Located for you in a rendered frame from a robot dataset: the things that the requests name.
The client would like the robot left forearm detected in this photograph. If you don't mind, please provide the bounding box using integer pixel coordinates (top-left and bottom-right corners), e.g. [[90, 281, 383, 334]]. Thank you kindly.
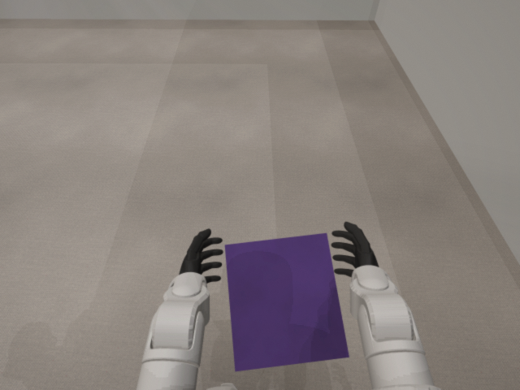
[[136, 272, 210, 390]]

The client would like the robot right forearm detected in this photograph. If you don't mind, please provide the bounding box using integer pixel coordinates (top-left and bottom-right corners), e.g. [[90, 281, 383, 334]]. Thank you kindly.
[[350, 265, 442, 390]]

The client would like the left robot hand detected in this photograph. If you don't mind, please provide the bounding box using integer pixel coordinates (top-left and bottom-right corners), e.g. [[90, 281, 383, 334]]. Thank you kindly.
[[179, 228, 223, 284]]

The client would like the right robot hand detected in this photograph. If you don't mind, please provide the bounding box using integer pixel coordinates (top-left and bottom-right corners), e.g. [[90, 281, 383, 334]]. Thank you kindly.
[[331, 222, 379, 277]]

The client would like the carton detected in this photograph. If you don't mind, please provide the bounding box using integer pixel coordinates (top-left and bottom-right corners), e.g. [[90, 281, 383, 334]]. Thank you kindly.
[[225, 233, 349, 371]]

